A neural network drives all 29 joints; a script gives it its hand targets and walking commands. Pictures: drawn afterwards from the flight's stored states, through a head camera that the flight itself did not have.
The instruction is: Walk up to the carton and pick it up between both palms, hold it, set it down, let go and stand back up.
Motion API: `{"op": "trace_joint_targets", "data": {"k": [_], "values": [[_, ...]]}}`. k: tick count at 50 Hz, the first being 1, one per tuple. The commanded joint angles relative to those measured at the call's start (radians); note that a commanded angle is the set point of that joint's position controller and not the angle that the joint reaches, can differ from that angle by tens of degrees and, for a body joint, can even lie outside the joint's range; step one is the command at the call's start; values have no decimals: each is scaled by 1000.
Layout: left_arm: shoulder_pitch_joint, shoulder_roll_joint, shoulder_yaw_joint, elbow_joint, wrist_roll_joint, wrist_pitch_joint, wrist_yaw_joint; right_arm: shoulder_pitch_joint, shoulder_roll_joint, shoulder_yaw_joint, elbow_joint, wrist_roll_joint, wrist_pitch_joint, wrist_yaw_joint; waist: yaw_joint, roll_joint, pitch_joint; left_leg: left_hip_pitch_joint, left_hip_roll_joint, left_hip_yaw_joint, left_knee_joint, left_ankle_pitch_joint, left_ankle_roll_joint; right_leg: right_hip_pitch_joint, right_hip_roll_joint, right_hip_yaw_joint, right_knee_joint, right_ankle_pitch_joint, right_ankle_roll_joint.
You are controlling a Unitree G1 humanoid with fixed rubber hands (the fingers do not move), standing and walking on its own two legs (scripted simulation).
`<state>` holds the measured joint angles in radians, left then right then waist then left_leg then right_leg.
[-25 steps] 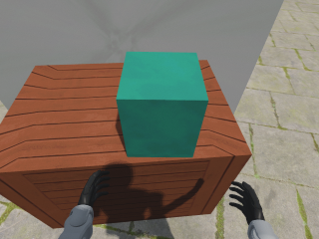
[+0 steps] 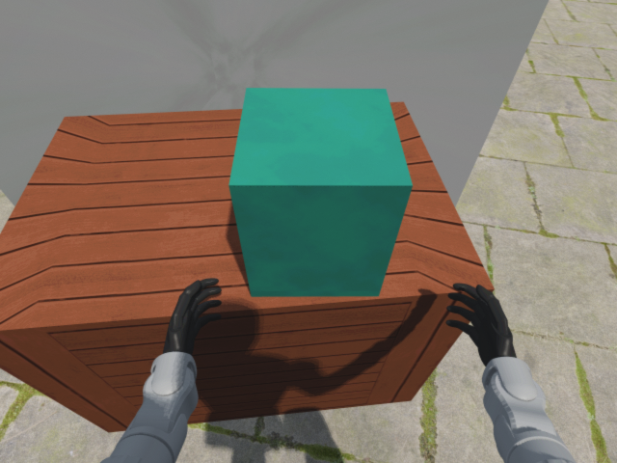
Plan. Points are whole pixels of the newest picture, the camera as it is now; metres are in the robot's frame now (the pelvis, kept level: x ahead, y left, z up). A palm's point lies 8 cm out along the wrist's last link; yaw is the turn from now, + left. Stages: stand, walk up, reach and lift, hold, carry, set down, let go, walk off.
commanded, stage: reach and lift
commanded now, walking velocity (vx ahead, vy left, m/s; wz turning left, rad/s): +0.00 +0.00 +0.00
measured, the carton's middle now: (315, 197) +0.51 +0.03 +0.03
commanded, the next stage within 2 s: none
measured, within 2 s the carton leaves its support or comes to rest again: neither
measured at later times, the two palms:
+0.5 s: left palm (187, 266) +0.35 +0.20 +0.05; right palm (496, 269) +0.36 -0.22 +0.05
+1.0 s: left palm (188, 199) +0.41 +0.20 +0.11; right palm (494, 209) +0.42 -0.21 +0.11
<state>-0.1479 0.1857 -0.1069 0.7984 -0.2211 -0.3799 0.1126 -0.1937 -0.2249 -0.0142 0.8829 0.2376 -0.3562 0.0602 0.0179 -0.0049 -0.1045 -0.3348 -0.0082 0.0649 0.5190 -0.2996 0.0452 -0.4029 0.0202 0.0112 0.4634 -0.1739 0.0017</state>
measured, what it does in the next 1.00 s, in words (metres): stands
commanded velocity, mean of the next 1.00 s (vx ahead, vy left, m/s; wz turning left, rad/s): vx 0.00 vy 0.00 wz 0.00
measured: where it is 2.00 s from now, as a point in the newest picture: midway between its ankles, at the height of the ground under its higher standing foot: outside the picture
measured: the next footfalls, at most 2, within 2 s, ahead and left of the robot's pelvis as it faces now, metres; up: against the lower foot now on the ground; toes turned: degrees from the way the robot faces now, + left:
none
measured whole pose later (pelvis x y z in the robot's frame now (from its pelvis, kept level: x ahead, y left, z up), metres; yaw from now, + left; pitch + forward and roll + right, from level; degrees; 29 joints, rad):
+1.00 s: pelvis +0.00 -0.02 +0.01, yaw +2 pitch +12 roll -1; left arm -0.79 0.28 0.01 1.01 -0.25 -0.02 0.04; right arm -0.79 -0.29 0.01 1.01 0.27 0.02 -0.06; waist 0.00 0.01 -0.18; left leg -0.39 0.00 0.02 0.36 -0.18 0.02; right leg -0.42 0.03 -0.02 0.26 -0.05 -0.02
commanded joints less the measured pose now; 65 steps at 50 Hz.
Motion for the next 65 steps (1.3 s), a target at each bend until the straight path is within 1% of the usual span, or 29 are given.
{"op": "trace_joint_targets", "data": {"k": [1, 5, 7, 9, 11, 12, 13, 16, 18, 21, 24, 26, 27, 28, 31, 32, 34, 36, 39, 44, 47, 49, 51, 53, 55, 56, 58, 61, 65], "values": [[-329, 101, 42, -239, 3, -48, 2, -344, -193, -47, -198, 6, -42, -6, -11, 17, -352, 47, 38, -64, -107, 348, -98, 251, 22, 14, -16, 276, -35], [-331, 82, 64, -153, 15, 18, -20, -374, -181, -21, -124, 14, 14, -19, -10, -4, -307, 31, 45, -64, -139, 345, -99, 297, 12, 12, -57, 281, -34], [-391, 105, 75, -204, 18, 37, -22, -412, -186, -20, -154, 35, 27, -23, -5, 25, -345, 55, 39, -57, -137, 368, -96, 287, 12, 19, -63, 298, -32], [-429, 124, 93, -240, 24, 48, -19, -477, -204, -26, -210, 42, 35, -26, 3, 20, -401, 96, 38, -60, -134, 410, -98, 313, 17, 20, -73, 334, -31], [-457, 139, 105, -181, 14, 68, -24, -516, -201, -17, -199, 38, 62, -32, 4, -12, -386, 81, 41, -62, -148, 390, -89, 342, 13, 16, -85, 328, -24], [-414, 128, 110, -174, 23, 76, -34, -463, -185, -2, -185, 42, 72, -34, 1, -19, -369, 76, 31, -51, -151, 402, -83, 360, 9, 26, -101, 350, -21], [-475, 154, 122, -189, 21, 82, -41, -509, -184, -6, -200, 43, 79, -41, 6, -13, -389, 70, 27, -51, -156, 400, -77, 368, 3, 28, -105, 361, -15], [-524, 155, 131, -175, 25, 98, -50, -555, -177, -5, -185, 46, 105, -49, 2, 27, -398, 79, 27, -54, -168, 371, -76, 360, -2, 32, -122, 337, -24], [-593, 163, 126, -131, 6, 119, -61, -611, -171, 9, -142, 56, 134, -54, -7, 14, -355, 45, 34, -52, -189, 305, -63, 359, -13, 35, -135, 291, -24], [-664, 179, 122, -109, -17, 135, -62, -681, -183, 1, -159, 42, 160, -69, -18, -6, -387, 38, 35, -55, -194, 280, -59, 370, -16, 30, -139, 286, -18], [-677, 201, 134, -90, -14, 126, -71, -683, -161, -1, -175, 33, 164, -85, -23, -14, -443, 17, 20, -44, -190, 321, -38, 430, -25, 42, -131, 367, -9], [-703, 203, 149, -78, 3, 130, -81, -694, -151, 2, -159, 27, 175, -94, -12, 27, -468, 1, 18, -44, -201, 336, -40, 457, -27, 40, -132, 397, -12], [-732, 224, 161, -69, 6, 134, -83, -739, -158, 2, -162, 22, 181, -100, -13, 13, -482, -1, 22, -45, -203, 331, -36, 468, -29, 40, -131, 403, -10], [-764, 226, 167, -78, 4, 138, -85, -761, -165, -6, -169, 18, 187, -106, -18, 27, -508, -11, 17, -40, -202, 324, -34, 477, -28, 42, -128, 402, -10], [-820, 230, 161, -77, -17, 148, -88, -823, -163, -13, -195, 6, 198, -119, -33, -8, -529, -22, 21, -43, -207, 323, -27, 485, -28, 36, -128, 403, -10], [-829, 222, 155, -54, -18, 155, -90, -824, -149, -10, -162, 6, 212, -121, -37, -1, -507, -38, 21, -46, -207, 318, -28, 475, -28, 34, -127, 402, -11], [-867, 234, 150, -37, -30, 173, -87, -874, -158, -7, -159, 5, 227, -122, -36, -8, -523, -45, 20, -47, -205, 315, -28, 468, -31, 35, -120, 409, -10], [-921, 240, 155, -69, -28, 185, -84, -913, -179, -11, -181, 14, 235, -123, -27, 16, -583, -31, 23, -48, -195, 347, -35, 479, -28, 31, -119, 433, -13], [-935, 240, 150, -33, -20, 224, -82, -925, -187, -7, -109, 28, 265, -119, -25, 41, -591, 2, 22, -51, -197, 384, -43, 483, -23, 21, -119, 448, -15], [-1049, 256, 162, -56, -28, 276, -68, -1047, -228, -29, -122, 22, 294, -119, -23, 22, -645, 49, 26, -58, -180, 421, -49, 429, -16, 7, -129, 447, -15], [-1031, 246, 162, 2, -22, 311, -75, -1035, -212, -12, -62, 22, 320, -120, -29, -2, -614, 27, 23, -61, -177, 458, -47, 459, -11, 8, -123, 503, -13], [-1118, 268, 148, 45, -43, 331, -76, -1122, -219, -6, -40, 35, 346, -116, -23, 8, -587, -12, 24, -61, -189, 371, -46, 431, -16, 6, -124, 425, -11], [-1134, 277, 146, 28, -44, 337, -67, -1142, -245, -5, -44, 34, 344, -115, -23, -3, -607, 6, 25, -59, -184, 393, -43, 420, -14, 7, -117, 436, -8], [-1165, 288, 155, 31, -37, 336, -64, -1169, -249, -6, -49, 36, 343, -112, -11, 3, -661, 29, 30, -65, -171, 466, -46, 416, -10, 5, -112, 488, -7], [-1199, 286, 118, 38, -53, 345, -59, -1183, -265, -19, 6, 42, 359, -109, -29, 55, -680, 56, 32, -68, -164, 470, -63, 386, -8, 2, -119, 458, -12], [-1259, 298, 116, 23, -68, 348, -54, -1234, -276, -19, 5, 48, 367, -103, -21, 64, -692, 65, 33, -66, -163, 463, -68, 357, -5, -6, -121, 441, -18], [-1288, 318, 102, 70, -101, 361, -48, -1284, -286, 3, 10, 60, 384, -97, -23, 17, -673, 55, 42, -76, -154, 438, -64, 325, -5, -13, -119, 412, -11], [-1317, 327, 83, 70, -113, 368, -39, -1323, -310, 1, 23, 63, 383, -92, -22, 30, -728, 56, 41, -75, -146, 459, -59, 312, -8, -8, -105, 434, -2], [-1367, 332, 78, 105, -131, 390, -38, -1366, -309, 4, 55, 68, 408, -92, -29, 14, -801, 42, 37, -78, -127, 510, -58, 336, -9, -5, -88, 514, 4]]}}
